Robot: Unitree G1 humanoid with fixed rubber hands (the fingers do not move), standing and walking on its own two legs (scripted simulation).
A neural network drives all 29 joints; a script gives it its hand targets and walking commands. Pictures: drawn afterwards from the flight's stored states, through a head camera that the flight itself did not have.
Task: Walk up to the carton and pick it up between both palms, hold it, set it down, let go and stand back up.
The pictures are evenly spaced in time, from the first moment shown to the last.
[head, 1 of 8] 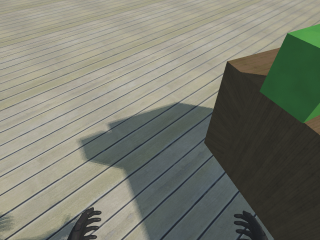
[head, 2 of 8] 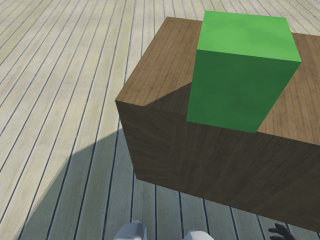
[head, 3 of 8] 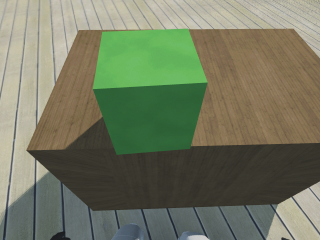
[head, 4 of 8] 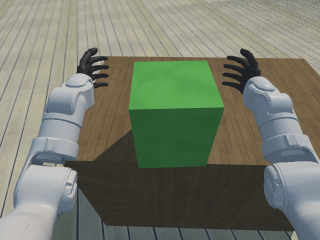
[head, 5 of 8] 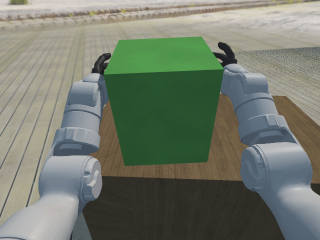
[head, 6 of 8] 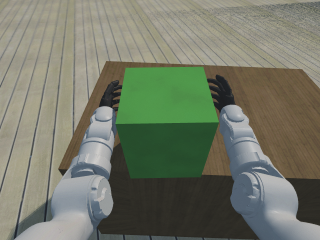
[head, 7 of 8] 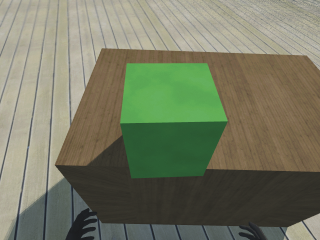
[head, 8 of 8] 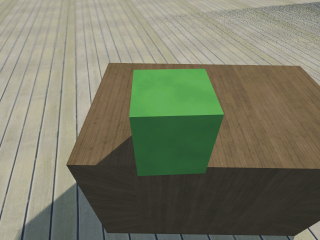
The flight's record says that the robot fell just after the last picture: no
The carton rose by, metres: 0.21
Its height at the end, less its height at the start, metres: +0.00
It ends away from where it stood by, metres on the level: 0.03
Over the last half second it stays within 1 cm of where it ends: yes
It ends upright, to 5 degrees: yes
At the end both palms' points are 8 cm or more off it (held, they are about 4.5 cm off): yes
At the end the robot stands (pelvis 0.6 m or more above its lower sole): yes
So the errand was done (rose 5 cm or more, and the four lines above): yes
